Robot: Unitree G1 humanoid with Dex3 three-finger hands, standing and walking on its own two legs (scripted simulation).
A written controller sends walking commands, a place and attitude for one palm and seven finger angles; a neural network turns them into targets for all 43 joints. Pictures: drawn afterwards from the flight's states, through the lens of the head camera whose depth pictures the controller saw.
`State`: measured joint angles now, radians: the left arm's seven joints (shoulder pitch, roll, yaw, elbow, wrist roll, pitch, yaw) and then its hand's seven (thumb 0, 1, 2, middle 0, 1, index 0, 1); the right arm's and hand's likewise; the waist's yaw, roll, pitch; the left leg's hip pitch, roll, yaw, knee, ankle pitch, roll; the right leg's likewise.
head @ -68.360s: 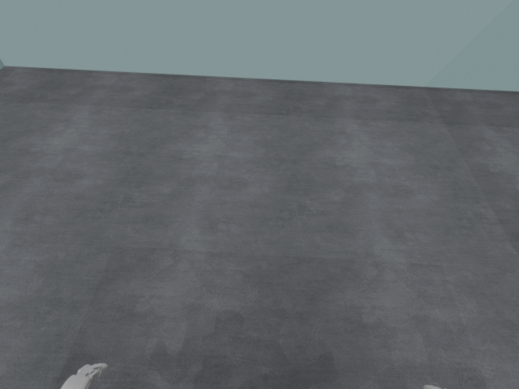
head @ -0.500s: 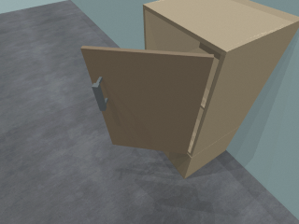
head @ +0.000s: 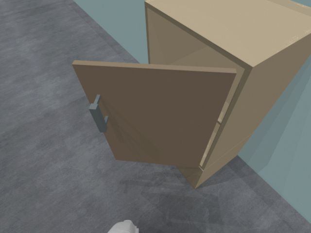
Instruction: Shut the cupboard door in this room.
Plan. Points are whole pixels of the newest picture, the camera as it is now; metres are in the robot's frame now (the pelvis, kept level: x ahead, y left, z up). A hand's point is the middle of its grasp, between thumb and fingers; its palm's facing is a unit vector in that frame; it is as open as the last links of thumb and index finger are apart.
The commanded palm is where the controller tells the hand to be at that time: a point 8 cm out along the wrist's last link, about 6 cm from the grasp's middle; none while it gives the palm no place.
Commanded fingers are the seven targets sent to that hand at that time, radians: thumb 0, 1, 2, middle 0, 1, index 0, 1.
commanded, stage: come to a stop and stand still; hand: left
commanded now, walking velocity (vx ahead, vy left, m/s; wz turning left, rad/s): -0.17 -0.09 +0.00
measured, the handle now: (100, 114) +0.44 +0.22 +0.00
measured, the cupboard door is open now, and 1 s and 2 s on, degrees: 49 49 49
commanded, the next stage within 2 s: look again from close up in 0.96 s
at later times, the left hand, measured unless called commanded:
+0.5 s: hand out of the picture +0.07 +0.18 -0.17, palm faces -0.02 -0.96 -0.29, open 7.4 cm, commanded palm none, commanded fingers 0.00 0.90 0.90 -0.20 -0.30 -0.20 -0.30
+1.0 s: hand out of the picture +0.03 +0.15 -0.17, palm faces -0.01 -0.97 -0.23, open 7.3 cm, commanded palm none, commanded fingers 0.00 0.90 0.90 -0.20 -0.30 -0.20 -0.30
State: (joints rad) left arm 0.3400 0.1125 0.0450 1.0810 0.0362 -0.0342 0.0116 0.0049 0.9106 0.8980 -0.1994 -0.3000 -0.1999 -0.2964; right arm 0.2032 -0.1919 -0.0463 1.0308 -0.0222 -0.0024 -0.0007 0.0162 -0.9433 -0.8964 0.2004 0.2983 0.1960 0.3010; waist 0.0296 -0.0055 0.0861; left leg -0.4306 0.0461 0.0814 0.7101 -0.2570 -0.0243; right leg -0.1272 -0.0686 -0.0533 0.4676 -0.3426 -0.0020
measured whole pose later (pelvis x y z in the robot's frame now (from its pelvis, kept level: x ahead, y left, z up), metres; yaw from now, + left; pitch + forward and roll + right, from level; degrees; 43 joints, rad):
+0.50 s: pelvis +0.01 -0.01 -0.02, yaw -1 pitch +0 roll +0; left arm 0.22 0.15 0.02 0.95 0.04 0.00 0.03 0.00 0.91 0.90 -0.20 -0.30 -0.20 -0.30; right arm 0.16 -0.21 -0.07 0.96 -0.03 0.04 -0.01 0.00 -0.92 -0.90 0.20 0.30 0.20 0.30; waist -0.01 0.08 0.07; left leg -0.44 0.06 0.04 0.77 -0.34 -0.01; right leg -0.30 0.02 -0.05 0.64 -0.35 -0.05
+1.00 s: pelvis +0.01 -0.03 +0.00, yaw +0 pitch +0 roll +1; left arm 0.29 0.17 -0.01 1.04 0.01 -0.02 0.03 0.01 0.92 0.90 -0.20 -0.30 -0.20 -0.30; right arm 0.31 -0.15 0.01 1.07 -0.02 0.00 -0.02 0.00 -0.92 -0.90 0.20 0.30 0.20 0.30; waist -0.01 0.01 0.02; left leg -0.19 0.01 0.08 0.43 -0.23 0.01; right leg -0.18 0.05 -0.08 0.43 -0.25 -0.08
